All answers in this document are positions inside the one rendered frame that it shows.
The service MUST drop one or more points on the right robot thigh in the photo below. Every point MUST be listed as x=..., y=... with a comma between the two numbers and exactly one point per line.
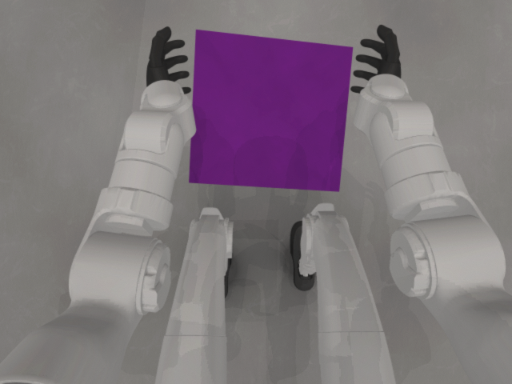
x=350, y=349

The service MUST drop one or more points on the robot right hand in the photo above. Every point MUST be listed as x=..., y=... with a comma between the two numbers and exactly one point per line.
x=389, y=51

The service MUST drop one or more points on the robot right upper arm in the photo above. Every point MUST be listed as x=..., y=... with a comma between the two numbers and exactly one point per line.
x=455, y=266

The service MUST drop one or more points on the robot left upper arm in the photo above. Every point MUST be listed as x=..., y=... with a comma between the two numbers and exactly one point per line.
x=117, y=279

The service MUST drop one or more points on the robot thigh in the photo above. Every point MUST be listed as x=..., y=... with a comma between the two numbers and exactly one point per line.
x=350, y=349
x=194, y=347

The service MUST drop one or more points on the robot left hand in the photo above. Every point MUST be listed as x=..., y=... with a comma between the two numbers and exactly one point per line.
x=157, y=68

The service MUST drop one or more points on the left robot forearm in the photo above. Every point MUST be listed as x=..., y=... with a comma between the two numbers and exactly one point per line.
x=137, y=200

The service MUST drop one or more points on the left robot thigh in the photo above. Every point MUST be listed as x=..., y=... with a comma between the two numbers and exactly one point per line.
x=194, y=347

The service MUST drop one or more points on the carton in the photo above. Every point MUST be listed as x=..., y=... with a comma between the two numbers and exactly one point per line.
x=269, y=112

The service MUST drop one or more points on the right robot forearm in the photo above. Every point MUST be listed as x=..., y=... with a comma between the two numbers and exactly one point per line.
x=420, y=184

